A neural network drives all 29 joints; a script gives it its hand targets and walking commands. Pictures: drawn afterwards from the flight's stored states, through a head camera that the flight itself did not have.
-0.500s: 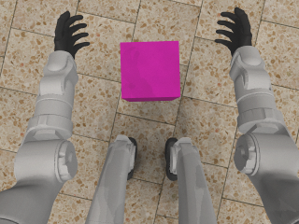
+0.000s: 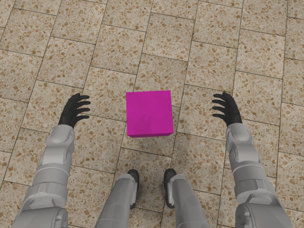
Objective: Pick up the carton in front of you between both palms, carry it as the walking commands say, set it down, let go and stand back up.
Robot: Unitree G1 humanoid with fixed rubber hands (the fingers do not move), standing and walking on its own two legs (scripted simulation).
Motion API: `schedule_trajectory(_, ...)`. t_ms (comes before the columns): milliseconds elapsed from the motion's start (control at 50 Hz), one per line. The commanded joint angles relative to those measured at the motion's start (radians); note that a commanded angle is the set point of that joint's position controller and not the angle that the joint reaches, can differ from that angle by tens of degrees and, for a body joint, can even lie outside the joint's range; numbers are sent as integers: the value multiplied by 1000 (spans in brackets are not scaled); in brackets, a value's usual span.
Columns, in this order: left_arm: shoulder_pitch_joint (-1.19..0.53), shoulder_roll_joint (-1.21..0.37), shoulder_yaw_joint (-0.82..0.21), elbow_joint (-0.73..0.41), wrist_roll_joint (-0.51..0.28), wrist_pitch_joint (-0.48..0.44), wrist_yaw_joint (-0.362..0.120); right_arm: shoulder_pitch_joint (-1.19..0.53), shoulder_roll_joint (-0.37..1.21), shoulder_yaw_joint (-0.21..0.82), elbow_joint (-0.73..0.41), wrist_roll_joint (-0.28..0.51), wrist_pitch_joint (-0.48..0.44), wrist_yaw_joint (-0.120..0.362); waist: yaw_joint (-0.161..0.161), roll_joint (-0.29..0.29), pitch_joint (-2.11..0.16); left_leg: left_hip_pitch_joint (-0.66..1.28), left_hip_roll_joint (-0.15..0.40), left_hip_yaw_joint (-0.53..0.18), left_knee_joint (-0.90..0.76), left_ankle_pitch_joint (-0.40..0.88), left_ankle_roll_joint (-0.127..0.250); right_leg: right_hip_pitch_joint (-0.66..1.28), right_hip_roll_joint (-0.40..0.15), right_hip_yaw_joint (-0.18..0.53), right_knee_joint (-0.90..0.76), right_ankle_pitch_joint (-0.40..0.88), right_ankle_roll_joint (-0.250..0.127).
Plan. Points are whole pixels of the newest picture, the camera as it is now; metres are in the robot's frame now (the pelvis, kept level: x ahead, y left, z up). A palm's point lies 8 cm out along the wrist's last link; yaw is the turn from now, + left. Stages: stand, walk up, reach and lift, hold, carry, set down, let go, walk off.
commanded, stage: let go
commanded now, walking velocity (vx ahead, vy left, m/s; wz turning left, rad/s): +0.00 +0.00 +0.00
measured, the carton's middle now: (149, 116) +0.45 +0.02 -0.58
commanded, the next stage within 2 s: stand in 0.92 s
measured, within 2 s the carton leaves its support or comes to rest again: neither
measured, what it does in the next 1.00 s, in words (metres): rises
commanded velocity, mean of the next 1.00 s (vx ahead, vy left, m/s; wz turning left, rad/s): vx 0.00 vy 0.00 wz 0.00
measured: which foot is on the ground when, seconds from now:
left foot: down 0.00-1.00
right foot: down 0.00-1.00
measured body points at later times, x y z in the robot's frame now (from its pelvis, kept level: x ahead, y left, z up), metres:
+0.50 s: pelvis +0.05 +0.00 +0.07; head +0.09 -0.01 +0.52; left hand +0.22 +0.24 -0.01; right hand +0.23 -0.23 -0.01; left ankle +0.02 +0.11 -0.67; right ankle +0.03 -0.11 -0.67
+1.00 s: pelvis +0.05 +0.00 +0.07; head +0.04 +0.00 +0.52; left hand +0.20 +0.25 -0.01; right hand +0.20 -0.25 -0.02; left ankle +0.02 +0.11 -0.67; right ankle +0.03 -0.11 -0.67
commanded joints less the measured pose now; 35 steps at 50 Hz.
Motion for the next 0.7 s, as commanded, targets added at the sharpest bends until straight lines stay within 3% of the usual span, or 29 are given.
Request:
schedule_trajectory(0,13,86,-12,-107,-23,-47,-3,-14,-83,10,-118,17,-50,10,1,-11,-684,516,3,-14,-89,461,-29,501,5,3,-83,389,12)
schedule_trajectory(140,307,77,-57,-118,-42,-95,6,290,-82,46,-109,37,-100,23,-3,0,-539,694,13,-35,-192,546,-30,634,-1,17,-192,438,8)
schedule_trajectory(340,599,90,-124,-239,-61,-110,6,595,-103,100,-219,66,-125,44,-14,-3,-218,919,12,-21,-418,442,-32,944,-7,6,-405,386,7)
schedule_trajectory(560,630,103,-136,-290,-38,4,-14,668,-119,132,-293,72,-14,80,-26,-10,124,997,7,6,-528,161,-21,1070,-18,-14,-512,154,13)
schedule_trajectory(680,629,99,-127,-293,-15,59,-14,667,-123,126,-302,61,40,87,-20,8,180,1018,8,12,-523,153,-17,1105,-18,-17,-509,148,8)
